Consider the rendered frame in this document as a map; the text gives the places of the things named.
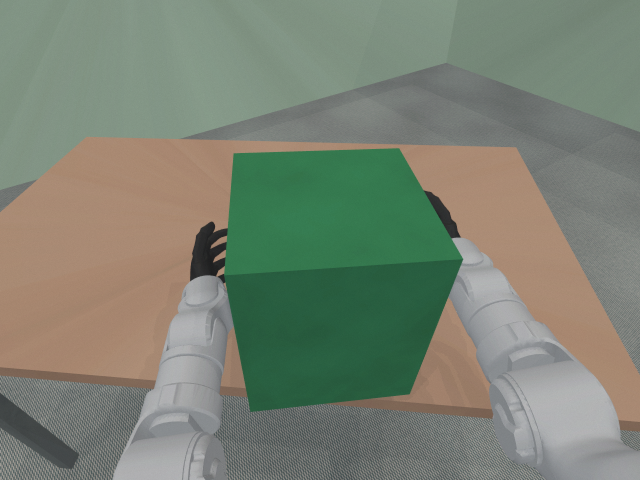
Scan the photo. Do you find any carton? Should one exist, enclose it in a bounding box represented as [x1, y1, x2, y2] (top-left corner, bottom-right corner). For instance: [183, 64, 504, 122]
[224, 148, 463, 412]

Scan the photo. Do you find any table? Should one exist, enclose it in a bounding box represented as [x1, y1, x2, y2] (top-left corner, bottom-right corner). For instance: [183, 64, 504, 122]
[0, 137, 640, 469]

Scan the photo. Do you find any robot right hand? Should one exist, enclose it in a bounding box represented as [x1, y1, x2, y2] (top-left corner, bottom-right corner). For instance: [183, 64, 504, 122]
[424, 191, 461, 238]

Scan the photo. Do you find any robot left hand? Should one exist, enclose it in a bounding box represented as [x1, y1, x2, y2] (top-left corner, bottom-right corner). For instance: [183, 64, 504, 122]
[190, 222, 228, 284]

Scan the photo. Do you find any robot left forearm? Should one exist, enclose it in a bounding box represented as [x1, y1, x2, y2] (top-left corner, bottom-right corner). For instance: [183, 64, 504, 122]
[112, 275, 234, 480]

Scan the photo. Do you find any robot right forearm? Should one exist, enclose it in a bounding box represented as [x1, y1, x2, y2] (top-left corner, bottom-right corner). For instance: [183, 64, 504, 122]
[448, 238, 621, 439]

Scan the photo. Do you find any left robot upper arm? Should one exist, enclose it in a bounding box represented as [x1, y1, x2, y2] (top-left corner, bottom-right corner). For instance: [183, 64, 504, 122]
[114, 431, 227, 480]

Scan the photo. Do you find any right robot upper arm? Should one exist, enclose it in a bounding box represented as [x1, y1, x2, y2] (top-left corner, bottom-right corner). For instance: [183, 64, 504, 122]
[489, 360, 640, 480]

